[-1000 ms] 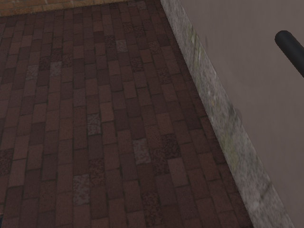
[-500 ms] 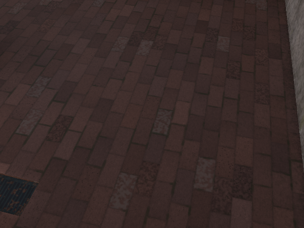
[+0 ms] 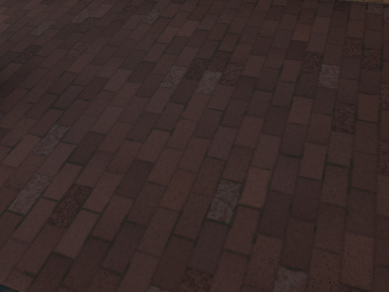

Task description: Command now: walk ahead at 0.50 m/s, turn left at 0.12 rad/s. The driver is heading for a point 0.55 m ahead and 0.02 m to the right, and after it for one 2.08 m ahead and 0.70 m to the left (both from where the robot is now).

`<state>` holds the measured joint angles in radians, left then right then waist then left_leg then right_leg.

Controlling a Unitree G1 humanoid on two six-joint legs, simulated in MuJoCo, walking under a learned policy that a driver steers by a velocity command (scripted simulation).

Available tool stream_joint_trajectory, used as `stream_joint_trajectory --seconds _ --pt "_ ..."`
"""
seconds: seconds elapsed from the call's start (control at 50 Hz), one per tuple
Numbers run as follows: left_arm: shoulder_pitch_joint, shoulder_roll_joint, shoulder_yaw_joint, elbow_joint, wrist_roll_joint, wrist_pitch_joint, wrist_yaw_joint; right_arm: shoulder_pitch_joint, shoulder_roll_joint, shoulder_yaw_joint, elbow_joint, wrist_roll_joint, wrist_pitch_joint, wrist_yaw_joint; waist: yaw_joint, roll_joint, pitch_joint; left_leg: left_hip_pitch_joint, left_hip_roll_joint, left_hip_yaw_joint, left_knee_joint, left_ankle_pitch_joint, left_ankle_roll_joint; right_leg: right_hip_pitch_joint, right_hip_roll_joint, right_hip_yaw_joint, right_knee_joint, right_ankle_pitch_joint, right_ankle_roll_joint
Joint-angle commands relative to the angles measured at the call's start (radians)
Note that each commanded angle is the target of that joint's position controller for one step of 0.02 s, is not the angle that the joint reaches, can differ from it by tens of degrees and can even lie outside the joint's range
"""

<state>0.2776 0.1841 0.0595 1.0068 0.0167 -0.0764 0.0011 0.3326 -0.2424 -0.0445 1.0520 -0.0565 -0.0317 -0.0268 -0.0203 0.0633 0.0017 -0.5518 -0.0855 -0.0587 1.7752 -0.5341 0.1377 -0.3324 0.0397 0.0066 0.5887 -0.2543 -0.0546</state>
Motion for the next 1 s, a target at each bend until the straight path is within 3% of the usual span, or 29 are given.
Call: stream_joint_trajectory --seconds 0.02,0.04,0.1,0.14,0.2,0.24,0.3,0.32,0.34,0.38,0.4,0.42,0.44,0.46,0.48,0.5,0.52,0.54,0.6,0.66,0.78,0.82,0.86,0.88,0.9,0.92,0.94,0.96,1.0 --pt "0.115 0.089 -0.008 -0.005 0.016 -0.037 0.035 -0.17 -0.059 -0.006 -0.119 -0.012 -0.007 0.036 0.007 -0.137 0.128 -0.346 0.125 -0.072 -0.439 0.352 -0.058 0.102 -0.294 0.406 -0.288 0.073 -0.077" --pt "0.109 0.099 -0.006 -0.003 0.015 -0.037 0.032 -0.158 -0.022 0.006 -0.116 -0.01 0.004 0.043 -0.007 -0.146 0.114 -0.219 0.113 0.029 -0.561 0.39 -0.083 0.014 -0.235 0.307 -0.342 0.2 -0.088" --pt "0.176 0.098 -0.012 0.004 -0.028 -0.042 0.024 -0.167 0.029 0.025 -0.129 -0.001 -0.005 0.042 -0.006 -0.219 0.027 -0.102 0.104 0.073 -0.749 0.536 -0.108 0.07 -0.235 0.218 -0.312 0.626 -0.113" --pt "0.226 0.083 -0.014 0.012 -0.044 -0.039 0.019 -0.268 0.003 0.024 -0.157 0.002 -0.007 0.049 0.025 -0.184 0.025 -0.117 0.107 0.078 -0.828 0.605 -0.084 0.157 -0.24 0.208 -0.333 0.634 -0.097" --pt "0.314 0.043 -0.032 0.042 -0.032 -0.013 0.014 -0.36 0.021 0.033 -0.18 0.021 0.001 0.052 0.055 -0.143 0.085 -0.164 0.098 0.105 -0.916 0.626 -0.075 0.244 -0.212 0.168 -0.346 0.61 -0.09" --pt "0.34 0.049 -0.032 0.045 -0.023 -0.007 0.012 -0.431 0.0 0.03 -0.202 0.025 0.001 0.048 0.075 -0.129 0.101 -0.187 0.096 0.11 -0.962 0.581 -0.068 0.334 -0.22 0.167 -0.359 0.61 -0.105" --pt "0.401 0.057 -0.04 0.087 -0.009 -0.007 0.015 -0.536 0.023 0.039 -0.252 0.028 -0.025 0.056 0.107 -0.11 0.145 -0.12 0.065 0.152 -1.104 0.496 -0.057 0.385 -0.227 0.141 -0.359 0.685 -0.11" --pt "0.379 0.079 -0.04 0.098 0.011 -0.012 0.023 -0.528 0.028 0.039 -0.26 0.034 -0.032 0.055 0.082 -0.105 0.146 -0.04 0.053 0.166 -1.163 0.457 -0.042 0.368 -0.227 0.117 -0.323 0.797 -0.099" --pt "0.372 0.097 -0.038 0.105 0.011 -0.015 0.026 -0.472 0.019 0.034 -0.244 0.033 -0.036 0.049 0.06 -0.123 0.11 0.058 0.019 0.184 -1.181 0.4 -0.03 0.377 -0.228 0.103 -0.253 0.965 -0.09" --pt "0.329 0.116 -0.038 0.096 -0.009 -0.028 0.025 -0.203 -0.035 0.011 -0.151 0.038 -0.045 0.03 -0.065 -0.134 -0.033 0.384 0.001 0.161 -1.272 0.456 0.014 0.335 -0.208 0.081 0.022 1.07 -0.068" --pt "0.277 0.11 -0.04 0.062 -0.014 -0.036 0.018 -0.002 -0.084 -0.009 -0.103 0.018 -0.051 0.021 -0.148 -0.132 -0.141 0.667 0.124 0.021 -1.27 0.482 0.058 0.15 -0.182 0.063 0.248 0.842 -0.066" --pt "0.356 0.015 -0.05 0.038 -0.011 -0.037 0.017 0.079 -0.174 -0.026 -0.091 0.002 -0.052 0.02 -0.087 0.099 -0.295 0.951 0.432 -0.338 -1.201 0.748 0.159 -0.122 -0.051 -0.01 0.609 -0.119 -0.047" --pt "0.399 0.071 -0.029 0.05 -0.028 -0.026 0.02 0.1 -0.152 -0.031 -0.101 0.039 -0.036 0.029 -0.102 0.1 -0.387 1.011 0.521 -0.638 -1.334 0.625 0.263 -0.307 0.028 0.035 0.809 -0.333 -0.047" --pt "0.273 0.094 -0.017 0.014 -0.008 -0.017 0.017 0.019 -0.099 -0.022 -0.094 0.046 -0.032 0.028 -0.071 -0.04 -0.194 0.848 0.449 -0.506 -1.425 0.469 0.22 -0.392 -0.038 0.058 0.8 -0.203 -0.054" --pt "0.185 0.073 -0.018 -0.025 -0.004 -0.019 0.013 -0.071 -0.064 -0.013 -0.103 0.041 -0.039 0.03 -0.05 -0.016 -0.048 0.682 0.404 -0.4 -1.479 0.474 0.187 -0.409 -0.064 0.043 0.76 -0.143 -0.044" --pt "0.147 0.057 -0.017 -0.035 0.007 -0.012 0.006 -0.093 -0.021 0.0 -0.1 0.039 -0.048 0.028 -0.009 -0.045 0.018 0.535 0.369 -0.315 -1.52 0.572 0.164 -0.357 -0.087 0.042 0.731 -0.122 -0.033" --pt "0.152 0.05 -0.013 -0.037 0.025 0.005 0.0 -0.081 0.002 0.009 -0.09 0.036 -0.058 0.025 0.028 -0.057 0.026 0.431 0.338 -0.253 -1.543 0.595 0.145 -0.275 -0.109 0.05 0.678 -0.1 -0.022" --pt "0.168 0.019 -0.02 -0.032 0.025 0.019 -0.007 -0.072 0.018 0.014 -0.081 0.037 -0.064 0.024 0.052 -0.054 0.026 0.378 0.309 -0.202 -1.568 0.603 0.127 -0.224 -0.114 0.041 0.64 -0.091 -0.01" --pt "0.066 0.034 -0.016 -0.082 0.022 0.033 -0.014 0.0 -0.043 0.003 -0.051 0.051 -0.077 0.024 0.074 -0.037 0.043 0.341 0.268 -0.154 -1.604 0.65 0.128 -0.229 -0.117 0.003 0.516 -0.03 0.032" --pt "-0.093 0.052 -0.02 -0.136 0.016 0.033 -0.014 0.051 -0.066 -0.001 -0.048 0.052 -0.07 0.019 0.047 -0.018 0.081 0.342 0.24 -0.135 -1.629 0.627 0.124 -0.263 -0.119 -0.018 0.337 0.084 0.07" --pt "-0.295 0.073 -0.032 -0.202 -0.009 0.023 -0.011 0.147 -0.084 -0.01 -0.058 0.042 -0.055 0.017 -0.032 0.036 0.085 0.401 0.208 -0.139 -1.559 0.671 0.073 -0.133 -0.064 -0.035 0.013 0.201 0.085" --pt "-0.268 0.098 -0.027 -0.208 -0.011 0.012 -0.01 0.142 -0.11 -0.023 -0.067 0.042 -0.052 0.012 -0.007 0.029 0.07 0.432 0.24 -0.189 -1.497 0.691 0.061 -0.062 -0.057 -0.011 -0.053 0.154 0.062" --pt "-0.1 0.143 -0.007 -0.157 -0.003 -0.01 -0.001 0.106 -0.125 -0.032 -0.089 0.045 -0.052 0.01 0.073 -0.015 0.0 0.401 0.196 -0.177 -1.323 0.726 0.031 0.168 -0.034 -0.019 -0.152 0.118 0.04" --pt "0.036 0.205 0.012 -0.13 0.015 -0.029 0.01 0.098 -0.089 -0.026 -0.111 0.052 -0.059 0.014 0.126 -0.094 -0.093 0.307 0.124 -0.121 -1.105 0.613 0.008 0.363 -0.154 0.095 -0.18 0.07 0.007" --pt "0.144 0.324 0.038 -0.143 0.035 -0.026 0.02 0.159 0.011 -0.006 -0.155 0.089 -0.06 0.014 0.138 -0.312 -0.254 0.026 -0.008 0.011 -0.779 0.248 -0.042 0.655 -0.431 0.437 -0.229 -0.013 -0.093" --pt "0.092 0.282 0.036 -0.137 0.024 -0.003 0.02 0.182 -0.062 -0.024 -0.158 0.066 -0.048 0.004 0.097 -0.344 -0.293 -0.079 -0.001 0.016 -0.627 -0.006 -0.035 0.609 -0.491 0.635 -0.311 -0.103 -0.143" --pt "0.027 0.185 0.011 -0.158 0.022 0.0 0.014 0.134 -0.091 -0.034 -0.152 0.042 -0.037 0.008 0.071 -0.206 -0.165 -0.104 0.063 -0.025 -0.578 0.058 -0.021 0.479 -0.442 0.523 -0.333 -0.239 -0.133" --pt "-0.037 0.122 -0.006 -0.163 0.013 -0.002 0.008 0.091 -0.072 -0.035 -0.153 0.034 -0.032 0.025 0.049 -0.14 -0.066 -0.098 0.101 -0.03 -0.596 0.139 -0.024 0.354 -0.393 0.395 -0.354 -0.188 -0.117" --pt "-0.046 0.085 -0.02 -0.15 0.01 -0.014 0.011 0.05 -0.038 -0.038 -0.171 0.023 -0.014 0.044 0.025 -0.167 0.005 -0.069 0.137 -0.011 -0.648 0.203 -0.043 0.238 -0.329 0.217 -0.392 -0.003 -0.087"
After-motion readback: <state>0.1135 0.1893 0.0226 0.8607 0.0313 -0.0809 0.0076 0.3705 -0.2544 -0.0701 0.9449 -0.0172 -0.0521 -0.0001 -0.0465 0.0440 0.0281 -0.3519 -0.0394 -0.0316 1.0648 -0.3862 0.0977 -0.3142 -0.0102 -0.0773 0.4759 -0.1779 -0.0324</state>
